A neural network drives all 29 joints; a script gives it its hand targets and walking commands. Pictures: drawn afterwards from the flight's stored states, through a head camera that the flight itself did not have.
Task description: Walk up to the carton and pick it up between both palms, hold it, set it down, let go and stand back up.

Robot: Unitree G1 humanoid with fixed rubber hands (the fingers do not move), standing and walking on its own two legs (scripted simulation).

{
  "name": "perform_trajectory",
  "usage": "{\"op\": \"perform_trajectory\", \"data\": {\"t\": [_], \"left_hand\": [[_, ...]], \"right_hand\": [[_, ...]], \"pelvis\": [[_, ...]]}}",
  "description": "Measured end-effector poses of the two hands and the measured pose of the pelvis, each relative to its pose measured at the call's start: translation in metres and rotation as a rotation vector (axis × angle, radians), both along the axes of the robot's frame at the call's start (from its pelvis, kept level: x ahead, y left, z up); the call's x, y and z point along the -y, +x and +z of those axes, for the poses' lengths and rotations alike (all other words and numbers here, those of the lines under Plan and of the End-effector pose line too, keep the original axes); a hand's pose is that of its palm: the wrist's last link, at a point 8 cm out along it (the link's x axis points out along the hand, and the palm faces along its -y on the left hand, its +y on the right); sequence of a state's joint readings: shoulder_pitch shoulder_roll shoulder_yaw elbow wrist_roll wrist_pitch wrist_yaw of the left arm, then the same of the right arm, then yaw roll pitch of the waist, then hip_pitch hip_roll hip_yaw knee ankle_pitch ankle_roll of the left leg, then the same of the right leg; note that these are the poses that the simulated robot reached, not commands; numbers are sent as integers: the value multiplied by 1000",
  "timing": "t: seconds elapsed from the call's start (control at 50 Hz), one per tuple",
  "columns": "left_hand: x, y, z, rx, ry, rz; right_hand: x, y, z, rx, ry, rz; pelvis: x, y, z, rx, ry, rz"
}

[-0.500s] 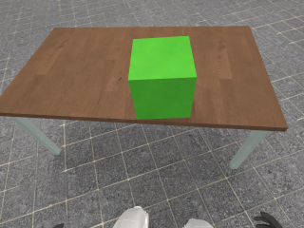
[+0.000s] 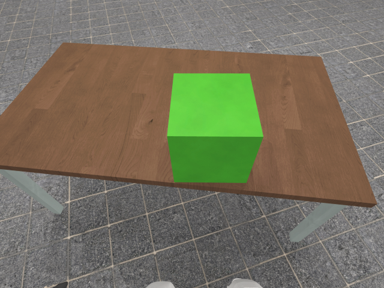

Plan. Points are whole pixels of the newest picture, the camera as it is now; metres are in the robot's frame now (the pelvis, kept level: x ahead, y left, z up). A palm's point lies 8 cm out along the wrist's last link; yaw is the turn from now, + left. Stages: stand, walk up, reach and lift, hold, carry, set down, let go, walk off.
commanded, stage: walk up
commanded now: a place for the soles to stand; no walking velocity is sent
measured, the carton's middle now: (210, 129) +0.55 -0.03 -0.08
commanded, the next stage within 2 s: reach and lift in 1.76 s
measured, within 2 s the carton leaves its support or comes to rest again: neither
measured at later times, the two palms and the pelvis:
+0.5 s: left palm out of the picture +0.13 +0.35 -0.11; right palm (321, 264) +0.18 -0.26 -0.10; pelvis +0.08 +0.03 -0.01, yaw +1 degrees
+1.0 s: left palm (54, 278) +0.15 +0.32 -0.11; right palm (319, 244) +0.22 -0.27 -0.12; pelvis +0.11 +0.01 -0.01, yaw +0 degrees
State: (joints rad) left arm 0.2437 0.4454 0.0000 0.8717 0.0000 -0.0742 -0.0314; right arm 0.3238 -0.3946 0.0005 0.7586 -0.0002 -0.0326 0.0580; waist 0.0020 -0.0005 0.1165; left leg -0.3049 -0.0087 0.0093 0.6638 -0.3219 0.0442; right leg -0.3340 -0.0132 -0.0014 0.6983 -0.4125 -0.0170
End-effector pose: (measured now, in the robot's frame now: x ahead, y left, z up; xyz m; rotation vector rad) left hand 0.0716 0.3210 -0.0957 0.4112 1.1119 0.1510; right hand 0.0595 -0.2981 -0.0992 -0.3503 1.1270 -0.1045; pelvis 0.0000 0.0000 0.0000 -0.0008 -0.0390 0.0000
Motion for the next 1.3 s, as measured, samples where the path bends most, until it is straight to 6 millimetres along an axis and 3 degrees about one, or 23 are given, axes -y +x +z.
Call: {"op": "perform_trajectory", "data": {"t": [0.06, 0.14, 0.26, 0.32, 0.4, 0.52, 0.66, 0.82, 1.04, 1.3], "left_hand": [[7, 6, -5, -4, 17, 3], [7, 12, -2, -25, 23, 21], [-13, 26, -4, -41, 43, 38], [-27, 34, -13, -33, 40, 47], [-34, 45, -14, -30, 29, 55], [-31, 59, -11, -23, 20, 49], [-15, 67, -14, -36, 37, 50], [-9, 77, -12, -37, 26, 61], [-5, 81, -13, -41, 24, 59], [-4, 82, -11, -27, 25, 59]], "right_hand": [[4, 18, -14, -2, 13, -15], [-4, 50, -19, 27, 37, -5], [-26, 98, -19, 80, 41, 24], [-39, 112, -22, 101, 32, 39], [-46, 118, -14, 104, 24, 33], [-39, 122, -2, 92, 1, 25], [-24, 129, -18, 56, 19, 9], [-30, 146, -22, 73, 30, 10], [-26, 168, -17, 113, 26, 19], [-25, 171, -15, 128, 27, 19]], "pelvis": [[5, 13, -8, 8, -7, -9], [1, 29, -8, -3, -16, -9], [-17, 48, -11, -22, -30, 1], [-29, 59, -18, -9, -37, 10], [-35, 70, -14, 11, -41, 13], [-32, 83, -7, 19, -34, 11], [-16, 91, -15, 13, -17, 8], [-18, 103, -13, 3, -22, 7], [-14, 107, -13, -2, -16, 7], [-13, 106, -13, -1, -14, 6]]}}
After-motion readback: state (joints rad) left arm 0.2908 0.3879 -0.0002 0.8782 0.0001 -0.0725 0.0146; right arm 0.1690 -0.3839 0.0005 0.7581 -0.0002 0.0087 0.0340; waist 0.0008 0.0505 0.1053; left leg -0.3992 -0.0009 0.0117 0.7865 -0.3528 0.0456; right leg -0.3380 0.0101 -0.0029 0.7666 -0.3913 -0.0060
